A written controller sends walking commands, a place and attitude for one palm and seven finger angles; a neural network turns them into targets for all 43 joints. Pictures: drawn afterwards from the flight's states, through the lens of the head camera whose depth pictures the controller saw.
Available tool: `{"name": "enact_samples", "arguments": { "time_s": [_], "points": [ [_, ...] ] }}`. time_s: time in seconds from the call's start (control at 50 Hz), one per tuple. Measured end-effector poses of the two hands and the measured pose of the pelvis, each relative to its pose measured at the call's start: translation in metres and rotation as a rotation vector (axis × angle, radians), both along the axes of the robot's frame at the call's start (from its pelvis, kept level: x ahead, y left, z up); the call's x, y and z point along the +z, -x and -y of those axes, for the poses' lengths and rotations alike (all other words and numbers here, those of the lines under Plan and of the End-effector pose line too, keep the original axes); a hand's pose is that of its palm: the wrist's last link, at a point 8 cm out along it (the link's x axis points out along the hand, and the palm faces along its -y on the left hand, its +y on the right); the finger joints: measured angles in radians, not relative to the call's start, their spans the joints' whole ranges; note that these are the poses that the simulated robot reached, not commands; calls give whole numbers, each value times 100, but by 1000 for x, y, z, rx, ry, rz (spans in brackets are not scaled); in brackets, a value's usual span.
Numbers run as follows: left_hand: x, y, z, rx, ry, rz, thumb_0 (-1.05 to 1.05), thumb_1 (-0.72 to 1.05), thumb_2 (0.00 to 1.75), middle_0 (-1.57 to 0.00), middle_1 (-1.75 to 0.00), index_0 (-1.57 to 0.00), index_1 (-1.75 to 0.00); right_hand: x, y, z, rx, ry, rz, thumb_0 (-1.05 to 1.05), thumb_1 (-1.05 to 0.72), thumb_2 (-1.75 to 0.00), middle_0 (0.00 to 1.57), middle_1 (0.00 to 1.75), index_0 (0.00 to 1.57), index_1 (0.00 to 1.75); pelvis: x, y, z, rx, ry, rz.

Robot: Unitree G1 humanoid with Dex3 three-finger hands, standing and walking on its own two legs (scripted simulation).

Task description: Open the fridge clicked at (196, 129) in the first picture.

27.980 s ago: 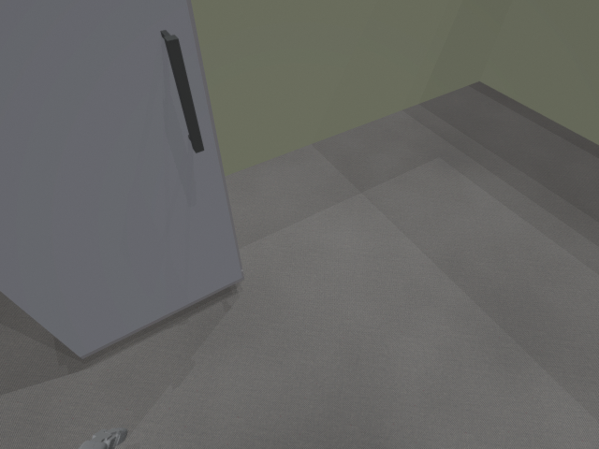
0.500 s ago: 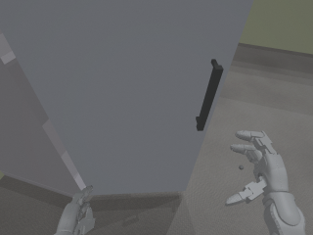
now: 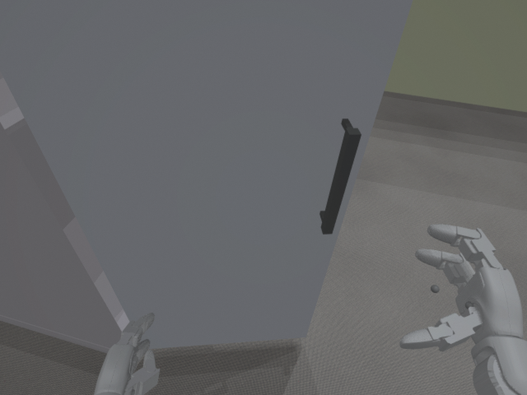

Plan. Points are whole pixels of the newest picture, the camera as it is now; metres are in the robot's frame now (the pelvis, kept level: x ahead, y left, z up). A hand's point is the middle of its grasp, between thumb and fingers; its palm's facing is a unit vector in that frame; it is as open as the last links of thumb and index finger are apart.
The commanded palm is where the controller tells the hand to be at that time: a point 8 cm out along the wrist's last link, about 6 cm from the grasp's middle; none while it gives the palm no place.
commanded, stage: draw the hand back to the body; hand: right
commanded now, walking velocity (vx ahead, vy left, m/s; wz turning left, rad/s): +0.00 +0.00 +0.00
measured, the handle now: (335, 181) +0.48 -0.14 +0.10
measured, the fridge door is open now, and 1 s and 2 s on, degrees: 70 70 70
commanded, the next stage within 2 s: step back with the hand held close in 1.04 s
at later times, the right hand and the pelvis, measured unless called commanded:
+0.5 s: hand (496, 290) +0.21 -0.27 +0.16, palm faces +0.42 +0.84 -0.34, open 10.4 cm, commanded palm +0.16 -0.30 +0.18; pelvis +0.01 -0.01 +0.01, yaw +1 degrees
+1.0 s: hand (526, 296) +0.19 -0.29 +0.17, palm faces +0.48 +0.81 -0.34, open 7.5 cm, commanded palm +0.15 -0.32 +0.19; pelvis +0.00 -0.02 +0.02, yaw +0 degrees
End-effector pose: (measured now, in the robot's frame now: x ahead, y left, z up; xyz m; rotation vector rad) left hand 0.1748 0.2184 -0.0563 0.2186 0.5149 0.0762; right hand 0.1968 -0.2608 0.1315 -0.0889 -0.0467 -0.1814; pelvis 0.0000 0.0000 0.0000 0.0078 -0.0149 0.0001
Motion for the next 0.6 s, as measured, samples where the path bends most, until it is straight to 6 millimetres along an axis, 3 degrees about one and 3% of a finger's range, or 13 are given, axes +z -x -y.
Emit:
{"name": "enact_samples", "arguments": {
  "time_s": [0.14, 0.6],
  "points": [
    [2, -1, 4, -17, -21, -41, 2, 90, 90, -20, -30, -21, -30, 12, 14, 17, -149, 192, -7, -2, 33, -30, 25, 102, 25, 101, 7, 1, 2, -2, 1, 36],
    [1, -4, 17, -19, -16, -108, 2, 90, 90, -20, -30, -21, -30, 45, 35, 53, -269, 311, 62, 0, -47, -69, 23, 55, 22, 54, 16, -8, 12, 10, 1, 73]
  ]
}}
